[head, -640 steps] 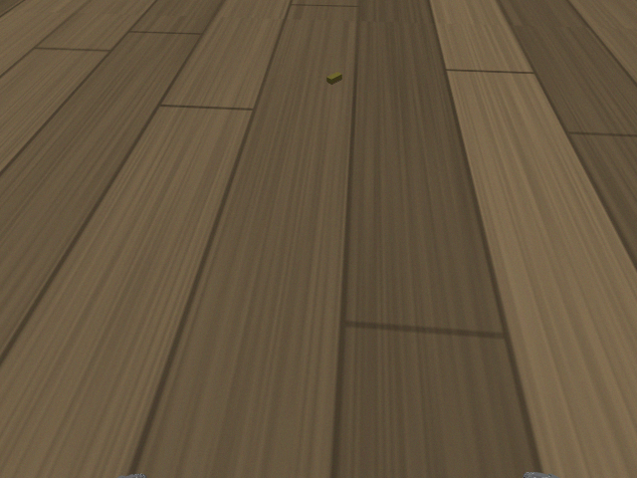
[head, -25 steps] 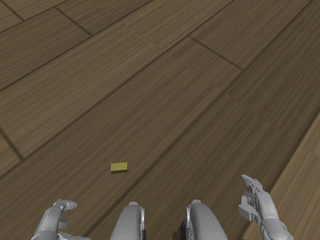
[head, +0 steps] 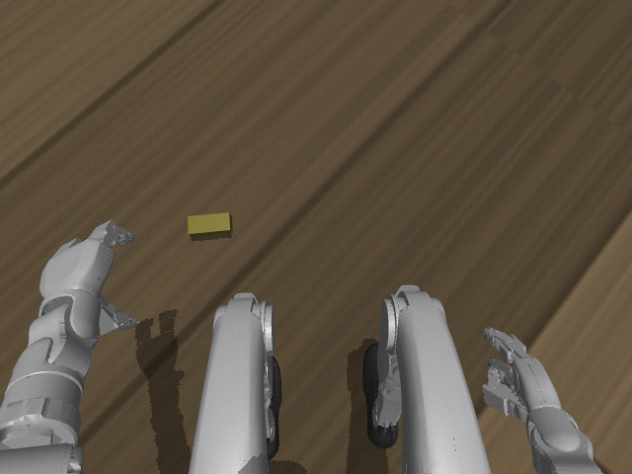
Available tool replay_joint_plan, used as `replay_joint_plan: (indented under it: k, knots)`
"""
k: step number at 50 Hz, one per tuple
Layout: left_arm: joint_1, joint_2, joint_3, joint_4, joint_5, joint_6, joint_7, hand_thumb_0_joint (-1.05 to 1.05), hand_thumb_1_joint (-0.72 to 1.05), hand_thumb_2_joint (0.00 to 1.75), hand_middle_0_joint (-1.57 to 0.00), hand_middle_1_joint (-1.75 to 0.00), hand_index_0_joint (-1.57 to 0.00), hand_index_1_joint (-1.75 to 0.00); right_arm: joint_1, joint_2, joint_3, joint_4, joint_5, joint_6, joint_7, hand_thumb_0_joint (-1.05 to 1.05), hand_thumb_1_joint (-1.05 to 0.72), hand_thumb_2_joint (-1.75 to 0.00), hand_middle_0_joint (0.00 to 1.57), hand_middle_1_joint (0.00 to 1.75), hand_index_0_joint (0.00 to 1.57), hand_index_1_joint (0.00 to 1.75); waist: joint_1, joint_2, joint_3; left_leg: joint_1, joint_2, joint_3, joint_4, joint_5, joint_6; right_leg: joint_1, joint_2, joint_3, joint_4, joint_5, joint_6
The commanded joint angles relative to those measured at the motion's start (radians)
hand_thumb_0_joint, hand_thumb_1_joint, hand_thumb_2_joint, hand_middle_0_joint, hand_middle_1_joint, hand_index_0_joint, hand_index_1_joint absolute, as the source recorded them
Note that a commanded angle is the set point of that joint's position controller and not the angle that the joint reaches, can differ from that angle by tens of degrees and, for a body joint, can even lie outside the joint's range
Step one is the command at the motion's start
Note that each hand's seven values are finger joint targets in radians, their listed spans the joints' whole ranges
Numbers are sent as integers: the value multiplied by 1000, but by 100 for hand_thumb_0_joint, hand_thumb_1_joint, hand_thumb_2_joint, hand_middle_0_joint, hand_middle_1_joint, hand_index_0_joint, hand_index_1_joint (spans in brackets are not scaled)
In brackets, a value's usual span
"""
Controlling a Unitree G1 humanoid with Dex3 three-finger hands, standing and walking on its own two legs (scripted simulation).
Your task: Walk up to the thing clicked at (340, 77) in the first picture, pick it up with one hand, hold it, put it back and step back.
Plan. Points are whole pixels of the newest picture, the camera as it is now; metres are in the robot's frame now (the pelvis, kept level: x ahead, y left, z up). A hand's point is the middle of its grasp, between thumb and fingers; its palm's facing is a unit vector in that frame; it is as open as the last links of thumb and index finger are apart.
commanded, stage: rise first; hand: left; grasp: from above
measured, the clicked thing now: (210, 224) +0.50 +0.25 -0.45
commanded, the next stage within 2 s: none
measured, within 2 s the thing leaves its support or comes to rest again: neither
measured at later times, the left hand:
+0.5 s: hand (145, 248) +0.40 +0.30 -0.25, palm faces -0.47 -0.06 -0.88, open 12.7 cm
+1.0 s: hand (164, 235) +0.44 +0.30 -0.30, palm faces -0.47 -0.05 -0.88, open 12.2 cm
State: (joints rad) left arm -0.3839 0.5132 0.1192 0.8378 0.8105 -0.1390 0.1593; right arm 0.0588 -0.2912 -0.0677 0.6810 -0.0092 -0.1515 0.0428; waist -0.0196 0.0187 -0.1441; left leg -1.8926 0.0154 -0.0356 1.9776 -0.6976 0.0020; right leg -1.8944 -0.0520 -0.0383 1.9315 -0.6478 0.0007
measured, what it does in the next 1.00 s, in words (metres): lowers itself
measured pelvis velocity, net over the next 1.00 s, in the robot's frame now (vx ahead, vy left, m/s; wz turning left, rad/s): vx -0.01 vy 0.01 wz -0.07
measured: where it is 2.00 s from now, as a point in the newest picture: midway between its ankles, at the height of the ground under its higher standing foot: (322, 418)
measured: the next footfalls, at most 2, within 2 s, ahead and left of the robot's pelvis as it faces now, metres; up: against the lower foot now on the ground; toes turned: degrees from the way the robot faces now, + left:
none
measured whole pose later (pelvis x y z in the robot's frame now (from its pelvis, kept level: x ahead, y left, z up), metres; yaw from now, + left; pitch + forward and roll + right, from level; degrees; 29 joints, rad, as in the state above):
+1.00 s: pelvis -0.01 +0.01 -0.13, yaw -4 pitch +35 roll -7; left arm -0.90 0.74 0.15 1.42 1.28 -0.26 0.41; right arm 0.12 -0.27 0.02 0.76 -0.14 -0.06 0.14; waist -0.20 -0.02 -0.04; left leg -2.29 0.01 -0.09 2.39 -0.72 0.02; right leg -2.26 -0.05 -0.07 2.29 -0.65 0.02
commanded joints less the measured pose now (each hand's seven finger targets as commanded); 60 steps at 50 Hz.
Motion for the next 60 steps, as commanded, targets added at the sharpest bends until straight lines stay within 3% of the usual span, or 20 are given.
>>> replay_joint_plan:
  k: [1,7,10,12,13,18,24,26,28,30,31,32,34,40,45,46,49,52,59,60]
  knots:
    - [-245,316,62,-28,69,-70,44,0,-35,85,-29,-80,-28,-82,160,-175,-78,-55,-7,-22,-3,0,-91,-90,20,30,20,30,-28,-28,-659,264,-39,47,-142,158,30,399,43,11,-212,110,-14]
    - [-415,415,83,53,180,-116,84,0,-32,85,-31,-78,-29,-80,174,-188,-62,-24,-27,13,7,0,-90,-90,20,30,20,30,-32,62,-646,222,-39,33,-95,78,27,252,49,-17,-128,22,-28]
    - [-461,428,76,101,237,-124,120,0,-32,85,-29,-78,-28,-79,181,-189,-53,-14,-35,41,14,0,-90,-90,20,30,20,30,-47,113,-631,233,-38,13,-94,72,23,192,48,-43,-76,33,-34]
    - [-494,398,51,151,273,-122,140,0,-32,85,-30,-75,-29,-77,199,-194,-50,1,-40,59,19,0,-90,-90,20,30,20,30,-69,145,-613,245,-35,-3,-86,98,18,121,47,-58,-40,63,-38]
    - [-502,423,63,167,287,-124,153,0,-31,83,-31,-75,-29,-77,200,-201,-51,2,-42,65,21,0,-90,-90,20,30,20,30,-64,147,-603,237,-35,-11,-84,82,19,96,48,-65,-27,52,-40]
    - [-587,423,33,234,351,-123,186,0,-30,83,-32,-72,-30,-75,215,-207,-39,20,-61,84,38,0,-89,-90,20,30,20,30,-106,183,-579,229,-35,-21,-42,118,18,36,43,-74,22,89,-41]
    - [-677,443,20,291,414,-144,221,0,-28,81,-32,-72,-31,-73,234,-222,-32,39,-80,92,53,0,-90,-90,20,30,20,30,-132,224,-571,221,-34,-33,-4,126,13,-32,39,-82,69,100,-39]
    - [-673,453,27,323,433,-146,237,0,-27,79,-33,-72,-32,-73,235,-222,-28,47,-88,95,57,0,-90,-90,20,30,20,30,-121,230,-575,226,-33,-28,9,132,12,-38,38,-82,78,104,-40]
    - [-707,422,6,337,441,-151,244,0,-28,80,-32,-74,-31,-74,243,-222,-26,50,-94,95,63,0,-90,-90,20,30,20,30,-146,232,-574,228,-33,-29,26,149,12,-53,39,-84,89,120,-38]
    - [-751,480,38,328,454,-155,261,0,-24,77,-32,-75,-33,-74,245,-231,-28,56,-101,96,65,0,-90,-90,20,30,20,30,-135,265,-615,242,-32,-28,41,175,10,-59,37,-82,108,138,-39]
    - [-712,454,27,393,455,-148,262,0,-26,78,-32,-75,-33,-74,253,-232,-26,57,-103,94,68,0,-90,-90,20,30,20,30,-148,245,-588,238,-30,-33,46,173,10,-71,35,-86,112,136,-37]
    - [-745,444,25,380,453,-147,267,0,-25,77,-33,-74,-33,-74,258,-228,-23,58,-108,93,71,0,-90,-90,20,30,20,30,-161,249,-585,223,-32,-28,54,169,13,-72,36,-84,109,137,-34]
    - [-768,483,45,401,460,-148,282,0,-23,76,-33,-75,-34,-74,257,-228,-19,65,-113,92,72,0,-90,-90,20,30,20,30,-153,227,-597,195,-36,-18,73,157,20,-57,41,-85,114,135,-36]
    - [-763,483,47,463,470,-132,298,0,-22,74,-34,-77,-36,-75,268,-220,-5,65,-126,87,80,0,-91,-90,20,30,20,30,-164,209,-590,151,-40,0,112,165,30,-33,46,-84,124,147,-34]
    - [-774,498,59,464,458,-123,296,0,-23,74,-33,-77,-35,-75,283,-227,-1,69,-135,83,87,0,-91,-90,20,30,20,30,-178,215,-592,131,-37,-1,132,191,31,-24,45,-87,144,174,-31]
    - [-771,504,64,453,457,-124,295,0,-23,74,-32,-79,-35,-76,280,-226,-3,67,-132,85,87,0,-90,-90,20,30,20,30,-165,223,-605,143,-36,-1,134,199,30,-29,47,-86,146,178,-32]
    - [-780,512,63,453,456,-127,290,0,-22,73,-34,-77,-36,-75,286,-228,2,65,-136,86,89,0,-91,-90,20,30,20,30,-185,217,-594,107,-38,4,152,197,33,-12,48,-86,147,184,-30]
    - [-765,522,75,439,449,-131,290,0,-21,72,-34,-77,-36,-74,284,-227,2,69,-135,89,89,0,-90,-90,20,30,20,30,-168,213,-610,108,-37,7,159,203,33,-2,51,-83,151,186,-32]
    - [-761,523,72,421,454,-134,292,0,-26,76,-33,-76,-34,-75,301,-239,8,69,-142,94,98,0,-90,-90,20,30,20,30,-182,255,-605,143,-32,-10,163,245,23,-28,53,-97,174,216,-36]
    - [-762,522,76,427,455,-135,294,0,-26,77,-32,-76,-33,-75,311,-244,10,68,-143,94,100,0,-90,-90,20,30,20,30,-195,256,-601,148,-31,-13,167,255,23,-28,50,-100,175,227,-32]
